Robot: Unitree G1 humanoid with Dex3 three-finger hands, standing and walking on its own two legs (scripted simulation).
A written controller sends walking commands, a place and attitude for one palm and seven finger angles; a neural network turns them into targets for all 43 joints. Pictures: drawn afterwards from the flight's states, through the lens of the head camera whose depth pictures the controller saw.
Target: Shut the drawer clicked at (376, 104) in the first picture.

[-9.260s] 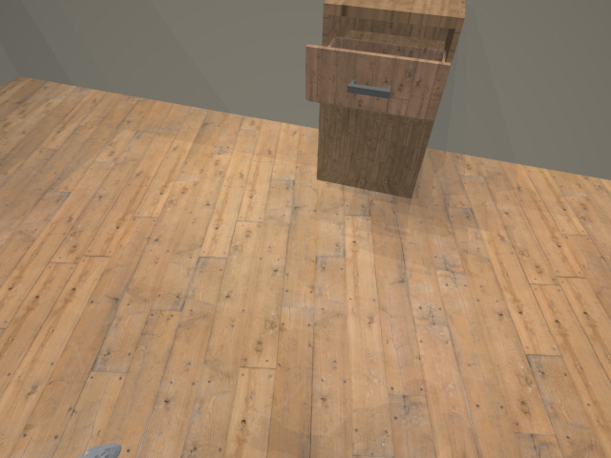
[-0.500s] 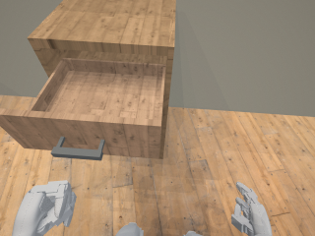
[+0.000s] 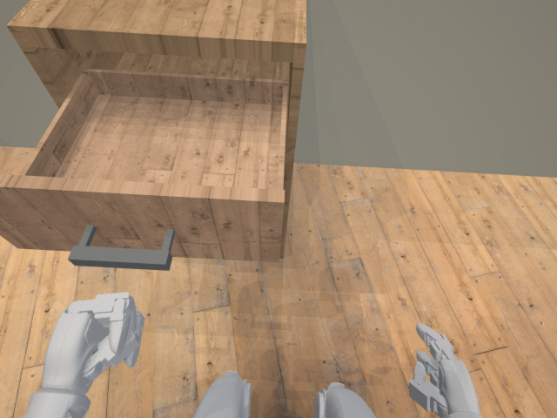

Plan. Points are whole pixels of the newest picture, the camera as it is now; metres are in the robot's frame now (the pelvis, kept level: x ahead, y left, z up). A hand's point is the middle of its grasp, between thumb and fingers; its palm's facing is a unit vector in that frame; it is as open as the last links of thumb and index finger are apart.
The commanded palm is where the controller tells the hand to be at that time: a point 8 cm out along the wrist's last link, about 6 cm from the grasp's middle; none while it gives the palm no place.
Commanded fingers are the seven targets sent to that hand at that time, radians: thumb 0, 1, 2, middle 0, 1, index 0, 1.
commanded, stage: bring the fist close to the handle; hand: left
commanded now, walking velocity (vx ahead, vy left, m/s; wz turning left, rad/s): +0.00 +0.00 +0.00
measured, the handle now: (125, 245) +0.34 +0.24 +0.02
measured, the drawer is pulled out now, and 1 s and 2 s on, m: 0.29 0.29 0.18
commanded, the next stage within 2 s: push the drawer shut in 0.58 s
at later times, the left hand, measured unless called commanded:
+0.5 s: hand (146, 328) +0.23 +0.19 +0.02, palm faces +0.01 -1.00 -0.06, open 3.3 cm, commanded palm +0.21 +0.24 +0.02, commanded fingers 0.00 0.90 0.90 -1.40 -1.60 -1.40 -1.60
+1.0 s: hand (149, 301) +0.27 +0.19 +0.02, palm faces -0.01 -1.00 -0.06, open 3.2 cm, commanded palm +0.25 +0.24 +0.02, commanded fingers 0.00 0.90 0.90 -1.40 -1.60 -1.40 -1.60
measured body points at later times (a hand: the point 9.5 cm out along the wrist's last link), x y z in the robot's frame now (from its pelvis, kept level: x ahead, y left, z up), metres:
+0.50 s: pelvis +0.00 +0.01 -0.02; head +0.09 +0.02 +0.42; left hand +0.22 +0.24 +0.02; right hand +0.18 -0.23 -0.10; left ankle +0.02 +0.10 -0.64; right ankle +0.01 -0.10 -0.64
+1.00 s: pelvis +0.00 +0.00 -0.01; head +0.10 +0.02 +0.42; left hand +0.26 +0.24 +0.02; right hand +0.18 -0.24 -0.10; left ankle +0.02 +0.10 -0.64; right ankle +0.01 -0.10 -0.64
